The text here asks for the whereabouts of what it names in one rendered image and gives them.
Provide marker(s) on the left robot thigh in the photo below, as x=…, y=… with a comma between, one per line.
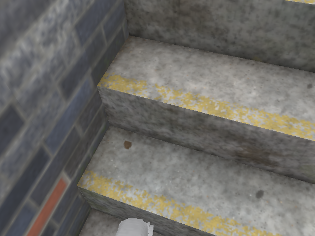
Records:
x=135, y=227

